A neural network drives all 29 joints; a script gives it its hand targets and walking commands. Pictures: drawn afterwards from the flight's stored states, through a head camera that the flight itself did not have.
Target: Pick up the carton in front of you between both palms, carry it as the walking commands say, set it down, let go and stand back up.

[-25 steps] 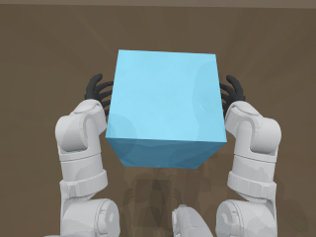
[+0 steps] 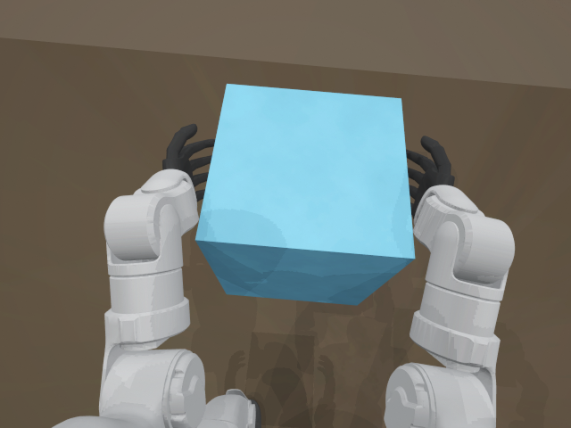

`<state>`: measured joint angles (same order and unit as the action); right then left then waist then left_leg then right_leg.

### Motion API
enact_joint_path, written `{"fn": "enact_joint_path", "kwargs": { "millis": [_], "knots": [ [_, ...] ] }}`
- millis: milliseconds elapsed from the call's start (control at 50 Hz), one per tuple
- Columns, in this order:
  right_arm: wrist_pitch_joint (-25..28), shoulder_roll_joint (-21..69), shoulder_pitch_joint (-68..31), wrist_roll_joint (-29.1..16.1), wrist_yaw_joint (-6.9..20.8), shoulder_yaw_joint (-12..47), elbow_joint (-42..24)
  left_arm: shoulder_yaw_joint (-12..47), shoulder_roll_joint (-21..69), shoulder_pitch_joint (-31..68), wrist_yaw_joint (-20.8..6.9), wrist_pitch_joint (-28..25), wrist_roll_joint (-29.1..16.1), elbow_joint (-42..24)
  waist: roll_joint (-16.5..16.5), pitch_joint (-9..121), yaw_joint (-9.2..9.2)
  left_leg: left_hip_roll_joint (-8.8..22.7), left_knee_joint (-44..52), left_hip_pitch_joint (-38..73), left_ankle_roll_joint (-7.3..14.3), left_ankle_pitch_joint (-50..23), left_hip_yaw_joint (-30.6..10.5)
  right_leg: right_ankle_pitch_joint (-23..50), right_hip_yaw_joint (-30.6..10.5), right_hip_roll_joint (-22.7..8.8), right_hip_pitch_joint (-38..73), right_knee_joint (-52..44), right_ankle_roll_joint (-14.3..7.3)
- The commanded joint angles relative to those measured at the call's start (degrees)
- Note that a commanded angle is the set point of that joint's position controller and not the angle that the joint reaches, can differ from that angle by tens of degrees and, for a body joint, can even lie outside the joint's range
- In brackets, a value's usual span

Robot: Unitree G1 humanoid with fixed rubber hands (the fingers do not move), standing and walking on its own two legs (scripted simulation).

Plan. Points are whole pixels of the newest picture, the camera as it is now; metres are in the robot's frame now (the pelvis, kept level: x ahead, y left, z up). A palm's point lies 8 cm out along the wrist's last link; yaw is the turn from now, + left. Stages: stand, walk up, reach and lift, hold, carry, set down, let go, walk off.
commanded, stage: carry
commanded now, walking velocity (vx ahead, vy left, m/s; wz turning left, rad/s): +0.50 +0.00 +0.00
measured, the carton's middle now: (301, 210) +0.38 +0.01 +0.09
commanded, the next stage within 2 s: none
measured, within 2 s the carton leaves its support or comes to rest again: neither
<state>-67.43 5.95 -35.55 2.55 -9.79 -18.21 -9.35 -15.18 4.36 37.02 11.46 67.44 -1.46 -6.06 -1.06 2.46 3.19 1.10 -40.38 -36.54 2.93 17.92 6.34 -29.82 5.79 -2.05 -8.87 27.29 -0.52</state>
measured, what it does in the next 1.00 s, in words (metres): climbs: left foot, then right foot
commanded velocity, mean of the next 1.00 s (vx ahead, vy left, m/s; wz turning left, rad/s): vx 0.50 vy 0.00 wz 0.00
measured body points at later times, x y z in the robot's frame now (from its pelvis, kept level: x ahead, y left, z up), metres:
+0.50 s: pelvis +0.31 -0.02 +0.04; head +0.32 -0.02 +0.49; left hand +0.66 +0.15 +0.17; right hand +0.68 -0.15 +0.18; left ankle +0.19 +0.09 -0.59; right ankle +0.37 -0.10 -0.67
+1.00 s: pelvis +0.61 +0.02 +0.09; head +0.64 +0.02 +0.54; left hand +0.99 +0.13 +0.22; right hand +0.95 -0.17 +0.22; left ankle +0.62 +0.10 -0.65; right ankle +0.60 -0.09 -0.55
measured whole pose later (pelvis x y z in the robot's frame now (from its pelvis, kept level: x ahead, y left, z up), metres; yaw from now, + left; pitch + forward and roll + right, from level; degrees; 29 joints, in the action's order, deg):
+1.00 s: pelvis +0.61 +0.02 +0.09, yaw -1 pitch +5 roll +0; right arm -67.4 4.3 -35.6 -1.4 -11.5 -16.0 -4.1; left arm -19.6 7.5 35.5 10.1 68.7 3.1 -6.6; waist 0.4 1.4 -6.4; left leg -0.6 -29.9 -19.6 3.4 22.1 6.4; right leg -23.2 2.2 -0.3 -38.9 71.9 -2.7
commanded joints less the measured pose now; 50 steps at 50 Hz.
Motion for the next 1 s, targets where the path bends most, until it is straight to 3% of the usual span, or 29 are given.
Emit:
{"fn": "enact_joint_path", "kwargs": {
  "millis": [0, 20, 40, 60, 80, 100, 140, 260, 320, 360, 380, 400, 420, 440, 480, 500, 560, 620, 680, 720, 740, 760, 780, 800, 820, 860, 880, 920, 980],
  "knots": [
    [-0.99, 36.07, -28.35, -9.70, 0.02, 32.51, 3.32, 32.89, 39.91, 32.36, -2.83, 0.50, -10.60, -3.25, -1.97, 27.84, -8.47, -4.67, 7.26, 37.79, 1.86, -1.70, 3.72, 44.54, 1.61, -6.13, -3.28, 17.26, -3.45],
    [-1.06, 35.08, -28.37, -10.20, -0.17, 32.57, 3.38, 31.45, 39.27, 30.77, -2.59, 1.18, -9.55, -3.06, 11.65, 33.21, -9.36, 11.67, 13.83, 48.33, 8.81, 10.24, -26.76, 28.98, 1.27, -1.45, -16.81, 34.84, -0.07],
    [-1.06, 35.98, -29.36, -10.47, -0.17, 32.95, 3.99, 30.14, 38.68, 31.32, -2.24, 1.49, -8.31, -2.94, 20.80, 30.86, -9.86, 18.02, 23.03, 53.40, 15.25, 2.62, -47.83, 0.67, -2.03, 7.23, -32.52, 46.92, 0.65],
    [-1.13, 37.62, -32.78, -12.98, 0.30, 34.55, 1.59, 29.21, 39.45, 32.65, -1.78, 1.34, -7.06, -2.55, 12.88, 27.86, -8.69, 18.59, 19.64, 52.66, 15.75, -4.95, -44.81, 0.44, -7.40, 4.44, -38.13, 54.98, -0.98],
    [-0.91, 41.13, -35.90, -15.11, 1.01, 37.05, 0.26, 27.70, 39.65, 32.02, -1.55, 1.20, -5.99, -1.72, 5.96, 26.46, -9.03, 17.49, 15.80, 50.13, 15.30, -14.78, -38.86, 2.18, -7.60, 3.00, -40.21, 57.46, -1.63],
    [-0.41, 43.53, -39.27, -17.35, 1.85, 38.75, -1.58, 27.37, 40.68, 32.05, -1.52, 0.85, -4.93, -1.38, 1.93, 25.21, -8.50, 16.65, 14.38, 47.64, 13.30, -19.24, -33.63, 3.67, -7.51, 1.39, -41.17, 55.54, -2.20],
    [0.79, 46.83, -44.77, -21.25, 3.14, 41.48, -4.16, 26.98, 41.73, 32.85, -1.58, -0.12, -3.50, -1.45, 3.23, 25.41, -6.61, 15.10, 16.64, 43.96, 10.11, -12.94, -27.47, 5.76, -7.81, -0.16, -38.57, 49.63, -2.88],
    [1.03, 44.33, -41.22, -21.77, 3.11, 40.33, -2.30, 28.28, 38.63, 31.13, -0.91, -0.64, -2.54, -2.90, 7.05, 22.04, -7.06, 12.92, 21.35, 38.76, 9.82, -12.10, -15.38, 9.60, -3.15, -1.46, -33.29, 26.77, -1.40],
    [-0.07, 41.82, -36.38, -18.41, 2.38, 37.65, 1.72, 28.63, 37.75, 29.77, -1.09, 0.43, -3.08, -1.37, 9.58, 20.27, -6.01, 11.22, 20.33, 35.48, 7.35, -17.80, -9.44, 10.86, 3.92, 2.00, -23.35, 14.46, -1.71],
    [-0.74, 40.35, -34.33, -16.15, 1.95, 35.79, 4.00, 28.78, 38.54, 29.66, -1.38, 0.85, -4.01, 0.44, 8.04, 22.33, -1.70, 9.41, 8.37, 30.54, 3.96, -32.40, -3.12, 15.01, 9.51, 6.99, -6.74, 6.78, -2.77],
    [-1.04, 39.55, -32.97, -14.93, 1.73, 34.77, 5.09, 28.73, 38.62, 29.06, -1.43, 0.94, -4.41, 1.75, 4.68, 26.83, 0.77, 7.13, -2.66, 23.95, 1.59, -34.93, 0.20, 13.76, 6.59, 5.95, 7.72, 6.27, -4.50],
    [-1.40, 38.74, -33.33, -13.88, 1.54, 33.74, 5.10, 28.79, 38.12, 28.35, -1.35, 0.93, -4.54, 2.40, -4.87, 30.39, 3.23, 2.43, -19.17, 11.92, -1.58, -21.20, 1.18, -1.98, -18.48, -6.87, 17.17, -0.70, -9.23],
    [-1.69, 39.42, -33.60, -12.56, 1.37, 32.35, 4.93, 29.05, 38.51, 30.09, -1.17, 0.80, -5.28, 2.42, -19.01, 29.56, 1.98, -6.01, -30.69, -4.65, -2.52, 10.33, -1.71, 9.75, -44.38, -16.94, 23.98, -8.31, -17.10],
    [-1.49, 39.05, -34.92, -11.11, 1.03, 32.15, 4.92, 30.38, 40.84, 31.91, -1.59, 0.99, -7.05, 0.84, -11.81, 27.04, 2.03, -3.57, -40.23, -10.46, -0.98, 12.65, -7.04, 16.54, -43.46, -17.44, 23.39, -5.87, -18.54],
    [-0.80, 40.83, -33.91, -9.21, 0.85, 29.94, 5.32, 35.19, 46.65, 39.25, -3.15, 0.08, -12.14, -3.72, -0.15, 25.38, 1.70, -0.49, -42.96, -13.61, 0.63, 9.25, -8.31, 29.59, -33.46, -15.68, 19.66, -1.40, -16.56],
    [-0.35, 41.29, -33.34, -8.42, 0.80, 29.57, 4.92, 37.09, 48.60, 42.10, -3.80, -0.56, -14.28, -5.75, 0.83, 25.22, 0.69, 0.82, -39.62, -13.08, 0.90, 7.68, -8.63, 28.24, -29.76, -14.73, 17.81, -1.90, -14.47],
    [0.77, 41.43, -33.43, -6.83, 0.31, 30.26, 3.65, 39.28, 49.91, 45.34, -4.83, -2.10, -17.67, -7.82, -3.25, 24.54, 0.00, 1.47, -32.44, -11.20, 0.35, 5.19, -6.30, 21.12, -23.72, -13.81, 14.72, -5.32, -12.82],
    [1.30, 39.48, -32.46, -7.29, 0.00, 31.56, 1.58, 38.94, 47.68, 41.65, -4.73, -2.38, -17.58, -7.51, -4.04, 22.28, 0.45, 2.67, -19.35, -9.95, -0.49, 3.19, -5.04, 22.89, -17.68, -12.96, 13.51, -7.61, -12.95],
    [0.67, 37.35, -31.61, -8.00, -0.02, 32.56, 0.56, 36.88, 43.98, 37.45, -3.91, -1.80, -15.75, -6.10, -6.19, 20.31, 0.58, 0.29, -4.84, 0.23, -0.69, 0.11, -0.10, 27.66, -10.13, -10.56, 9.12, -8.35, -10.41],
    [-0.01, 36.23, -30.97, -8.79, 0.02, 32.94, 1.03, 34.98, 41.80, 34.65, -3.32, -1.07, -13.56, -4.70, -8.09, 20.57, -1.75, -3.25, 1.35, 10.11, -0.07, -0.91, 4.78, 37.10, -6.30, -9.68, 6.82, -4.43, -8.13],
    [-0.32, 36.13, -30.41, -9.26, 0.02, 33.03, 1.63, 34.02, 40.83, 33.62, -3.01, -0.57, -12.46, -4.11, -7.53, 22.23, -4.84, -5.95, 5.68, 19.01, 0.52, -3.03, 7.69, 44.89, -2.87, -8.64, 4.62, 2.51, -6.46],
    [-0.59, 35.86, -29.16, -9.83, -0.08, 32.70, 2.78, 33.19, 40.04, 32.46, -2.70, -0.02, -11.08, -3.55, -4.07, 26.59, -7.61, -6.52, 7.25, 32.65, 1.67, -2.58, 6.74, 49.47, 0.85, -6.73, 0.02, 13.12, -4.42],
    [-0.80, 35.46, -28.38, -10.33, -0.22, 32.52, 3.11, 32.00, 38.85, 31.93, -2.38, 0.60, -9.85, -3.45, 3.56, 31.74, -10.28, 3.54, 11.17, 45.06, 5.15, 9.18, -11.50, 36.83, 1.43, -4.19, -10.29, 27.99, -1.56],
    [-0.78, 35.02, -29.43, -10.68, -0.44, 32.79, 3.43, 30.37, 38.57, 30.37, -2.18, 1.26, -8.97, -3.40, 19.81, 33.08, -9.05, 16.68, 19.90, 53.08, 13.46, 8.29, -42.06, 10.07, -1.01, 4.29, -26.82, 41.50, 0.26],
    [-0.91, 36.43, -31.40, -11.84, -0.19, 33.57, 2.50, 29.60, 38.58, 32.71, -1.72, 1.30, -7.60, -3.35, 16.69, 29.10, -9.01, 17.98, 21.50, 53.52, 15.53, -1.58, -46.92, 0.65, -5.71, 5.86, -36.05, 52.43, -0.45],
    [-0.63, 42.26, -37.70, -16.43, 1.31, 37.93, -0.60, 27.37, 39.80, 31.94, -1.37, 0.97, -5.54, -1.58, 2.80, 26.34, -8.93, 16.94, 14.16, 49.91, 14.15, -20.47, -35.44, 3.18, -7.45, 2.23, -41.12, 56.83, -1.89],
    [-0.14, 44.45, -40.78, -18.59, 2.12, 39.62, -2.03, 26.88, 40.66, 31.57, -1.42, 0.64, -4.37, -0.83, 1.43, 25.72, -8.44, 15.82, 14.48, 47.52, 12.20, -20.48, -31.40, 4.66, -7.67, 1.15, -41.04, 53.74, -2.40],
    [0.95, 46.79, -44.98, -21.71, 3.23, 41.54, -3.91, 26.81, 41.25, 32.56, -1.50, -0.19, -3.08, -1.15, 3.86, 25.77, -6.57, 14.97, 17.05, 44.12, 9.94, -12.94, -26.83, 5.76, -7.52, -0.14, -38.17, 48.09, -2.80],
    [1.48, 46.26, -45.33, -23.12, 3.64, 41.74, -4.24, 27.57, 40.27, 33.00, -1.20, -0.93, -2.28, -2.27, 6.38, 23.92, -6.78, 14.27, 20.11, 42.40, 10.80, -11.20, -21.73, 7.95, -4.91, -0.94, -38.44, 39.34, -1.98]
  ]
}}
